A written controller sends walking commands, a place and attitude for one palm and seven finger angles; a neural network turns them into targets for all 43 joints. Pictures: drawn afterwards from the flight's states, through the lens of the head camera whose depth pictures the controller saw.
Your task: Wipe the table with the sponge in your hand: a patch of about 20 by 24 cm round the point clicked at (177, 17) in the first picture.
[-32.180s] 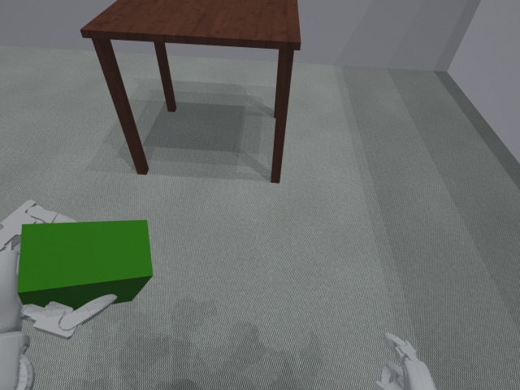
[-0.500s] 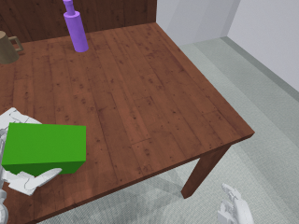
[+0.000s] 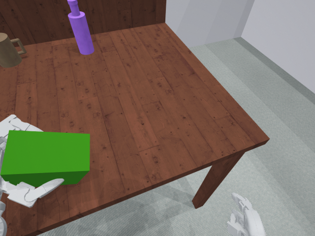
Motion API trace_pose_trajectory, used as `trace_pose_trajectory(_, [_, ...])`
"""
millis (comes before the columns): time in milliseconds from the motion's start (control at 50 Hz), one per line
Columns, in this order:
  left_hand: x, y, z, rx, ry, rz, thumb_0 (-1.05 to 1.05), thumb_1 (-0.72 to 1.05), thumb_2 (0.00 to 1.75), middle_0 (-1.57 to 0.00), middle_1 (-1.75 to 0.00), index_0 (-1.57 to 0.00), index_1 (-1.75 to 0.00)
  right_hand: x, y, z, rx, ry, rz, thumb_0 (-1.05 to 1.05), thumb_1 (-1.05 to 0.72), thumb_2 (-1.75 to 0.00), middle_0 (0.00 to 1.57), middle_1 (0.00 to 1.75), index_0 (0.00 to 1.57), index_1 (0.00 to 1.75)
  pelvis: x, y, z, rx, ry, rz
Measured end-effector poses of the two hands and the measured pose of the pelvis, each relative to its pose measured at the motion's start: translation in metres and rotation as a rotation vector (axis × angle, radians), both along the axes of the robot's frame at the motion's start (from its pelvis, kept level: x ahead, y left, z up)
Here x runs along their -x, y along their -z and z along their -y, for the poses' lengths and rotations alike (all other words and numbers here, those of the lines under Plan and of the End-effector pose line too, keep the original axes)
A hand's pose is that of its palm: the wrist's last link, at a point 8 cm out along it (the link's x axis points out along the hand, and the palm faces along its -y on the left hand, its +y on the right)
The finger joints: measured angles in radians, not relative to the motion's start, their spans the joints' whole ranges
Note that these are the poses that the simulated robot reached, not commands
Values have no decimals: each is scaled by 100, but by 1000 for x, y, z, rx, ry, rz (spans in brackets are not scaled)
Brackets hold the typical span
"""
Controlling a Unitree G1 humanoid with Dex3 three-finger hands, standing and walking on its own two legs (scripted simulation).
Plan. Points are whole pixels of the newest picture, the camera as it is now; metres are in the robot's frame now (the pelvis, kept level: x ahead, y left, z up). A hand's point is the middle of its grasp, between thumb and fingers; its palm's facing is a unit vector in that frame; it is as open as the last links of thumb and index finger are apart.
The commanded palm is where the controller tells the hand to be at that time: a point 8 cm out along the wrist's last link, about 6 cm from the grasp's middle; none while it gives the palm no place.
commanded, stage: shuffle to correct the standing spot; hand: left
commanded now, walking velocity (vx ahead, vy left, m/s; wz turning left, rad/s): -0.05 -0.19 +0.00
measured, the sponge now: (60, 161) +0.23 +0.20 +0.14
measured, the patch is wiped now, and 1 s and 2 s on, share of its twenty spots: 0.00 0.00 0.00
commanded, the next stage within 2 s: come to a stop and stand still in 0.96 s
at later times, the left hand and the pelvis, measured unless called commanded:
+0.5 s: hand (33, 161) +0.21 +0.24 +0.16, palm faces +0.31 -0.86 -0.41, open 10.5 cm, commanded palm +0.16 +0.28 +0.18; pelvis +0.00 +0.00 +0.00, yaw +0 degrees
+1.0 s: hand (38, 159) +0.22 +0.23 +0.16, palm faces +0.32 -0.86 -0.40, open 10.5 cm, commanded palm +0.16 +0.28 +0.18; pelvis +0.01 -0.01 +0.00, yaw +1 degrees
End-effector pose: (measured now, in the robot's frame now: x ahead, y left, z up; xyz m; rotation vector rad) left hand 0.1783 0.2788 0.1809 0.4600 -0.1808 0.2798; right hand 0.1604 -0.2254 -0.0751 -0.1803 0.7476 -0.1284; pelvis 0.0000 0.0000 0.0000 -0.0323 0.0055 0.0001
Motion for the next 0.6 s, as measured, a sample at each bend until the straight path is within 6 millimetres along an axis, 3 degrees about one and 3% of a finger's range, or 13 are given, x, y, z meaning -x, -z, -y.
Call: trace_pose_trajectory(600, [0, 3, -3, 17, -9, 6, -1, -53, 104, -68, -134, -70, -134, 1, 0, 2, 17, 5, -5, 1, -90, -90, 20, 30, 20, 30, -1, 1, -3, -1, -5, -2])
